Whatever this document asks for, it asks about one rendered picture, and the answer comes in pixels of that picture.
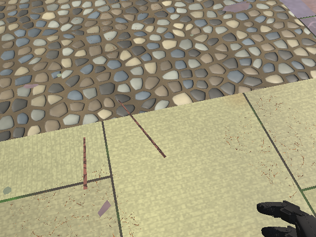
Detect right robot hand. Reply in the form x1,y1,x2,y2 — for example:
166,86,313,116
257,200,316,237

